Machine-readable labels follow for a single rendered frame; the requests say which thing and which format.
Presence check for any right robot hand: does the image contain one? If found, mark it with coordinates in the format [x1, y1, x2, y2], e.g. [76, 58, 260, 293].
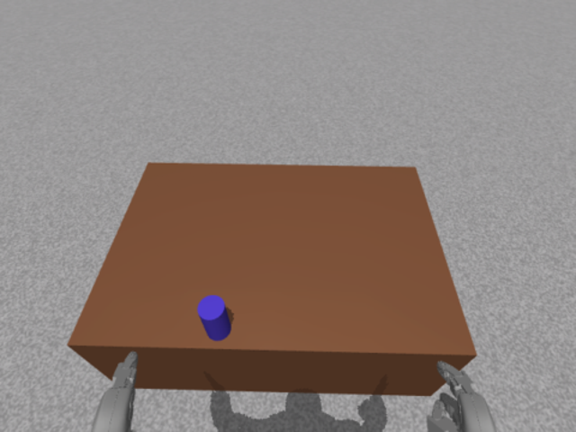
[427, 361, 497, 432]

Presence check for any can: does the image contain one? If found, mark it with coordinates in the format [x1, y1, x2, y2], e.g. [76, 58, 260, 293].
[197, 295, 231, 341]

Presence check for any left robot hand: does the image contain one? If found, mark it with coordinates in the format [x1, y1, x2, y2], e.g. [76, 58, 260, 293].
[91, 351, 138, 432]

